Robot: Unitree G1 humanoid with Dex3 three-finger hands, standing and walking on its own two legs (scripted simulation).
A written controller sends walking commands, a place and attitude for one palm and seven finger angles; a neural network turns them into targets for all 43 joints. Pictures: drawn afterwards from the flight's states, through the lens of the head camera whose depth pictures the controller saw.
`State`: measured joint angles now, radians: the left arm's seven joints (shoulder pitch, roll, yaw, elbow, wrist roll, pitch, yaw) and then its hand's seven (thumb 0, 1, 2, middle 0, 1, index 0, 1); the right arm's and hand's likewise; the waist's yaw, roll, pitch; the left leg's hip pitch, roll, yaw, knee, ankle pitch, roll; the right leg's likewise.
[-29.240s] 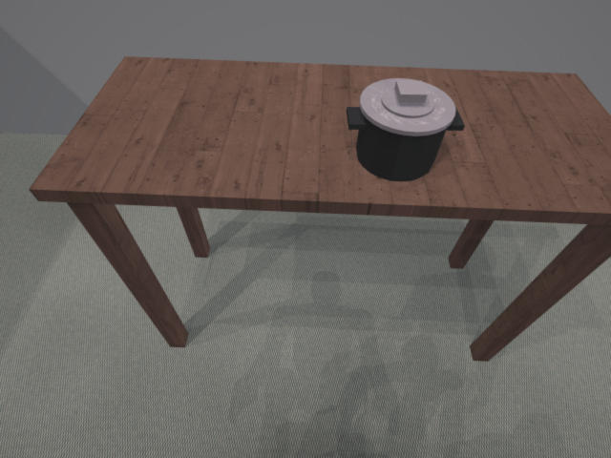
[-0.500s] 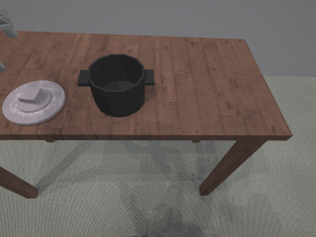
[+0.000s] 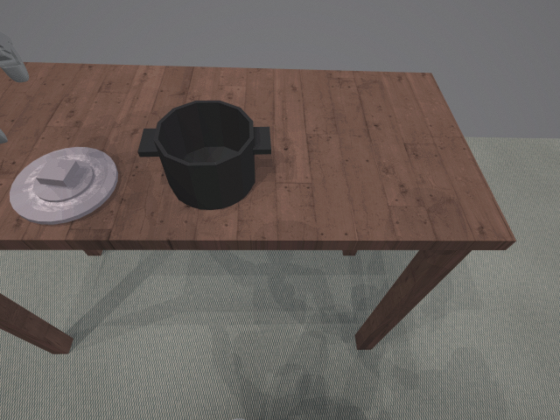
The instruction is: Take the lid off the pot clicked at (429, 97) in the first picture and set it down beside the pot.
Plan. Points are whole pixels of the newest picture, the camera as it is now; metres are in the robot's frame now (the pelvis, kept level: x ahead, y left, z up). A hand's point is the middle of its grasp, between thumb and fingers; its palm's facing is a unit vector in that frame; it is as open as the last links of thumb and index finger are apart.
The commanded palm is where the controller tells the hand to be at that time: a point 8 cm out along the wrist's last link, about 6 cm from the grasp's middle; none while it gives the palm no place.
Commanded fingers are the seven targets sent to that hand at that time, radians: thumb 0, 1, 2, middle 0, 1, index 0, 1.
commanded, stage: draw the hand back to the body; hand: left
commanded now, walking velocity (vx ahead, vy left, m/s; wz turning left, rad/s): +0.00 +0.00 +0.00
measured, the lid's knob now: (58, 172) +0.48 +0.34 +0.06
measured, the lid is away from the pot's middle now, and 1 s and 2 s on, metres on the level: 0.24 0.24 0.24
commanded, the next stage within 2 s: step back with the hand held close in 1.96 s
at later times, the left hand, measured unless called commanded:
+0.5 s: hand (16, 86) +0.40 +0.26 +0.26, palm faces +0.42 -0.87 -0.24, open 10.8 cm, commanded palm +0.34 +0.30 +0.27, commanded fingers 0.00 0.18 0.83 -0.36 -0.61 -0.36 -0.61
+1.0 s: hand (42, 147) +0.32 +0.21 +0.26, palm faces +0.51 -0.82 -0.25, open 8.6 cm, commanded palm +0.27 +0.24 +0.26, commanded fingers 0.00 0.80 0.89 -0.22 -0.34 -0.22 -0.34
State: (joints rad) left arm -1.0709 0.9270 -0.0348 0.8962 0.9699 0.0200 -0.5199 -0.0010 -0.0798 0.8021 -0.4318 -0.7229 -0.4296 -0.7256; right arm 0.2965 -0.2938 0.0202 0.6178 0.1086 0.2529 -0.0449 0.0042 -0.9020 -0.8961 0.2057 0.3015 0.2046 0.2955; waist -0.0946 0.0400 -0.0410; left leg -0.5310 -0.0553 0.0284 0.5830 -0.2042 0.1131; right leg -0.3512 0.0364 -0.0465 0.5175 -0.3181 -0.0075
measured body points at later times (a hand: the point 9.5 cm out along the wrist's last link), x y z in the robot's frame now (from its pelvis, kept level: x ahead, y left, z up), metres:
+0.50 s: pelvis +0.00 -0.02 +0.02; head +0.01 -0.01 +0.47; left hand +0.37 +0.30 +0.28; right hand +0.15 -0.26 -0.07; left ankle +0.05 +0.04 -0.73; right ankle -0.04 -0.12 -0.73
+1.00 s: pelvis +0.01 -0.09 +0.01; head -0.01 -0.11 +0.46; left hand +0.29 +0.25 +0.27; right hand +0.18 -0.33 -0.08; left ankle +0.05 +0.04 -0.73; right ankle -0.04 -0.13 -0.73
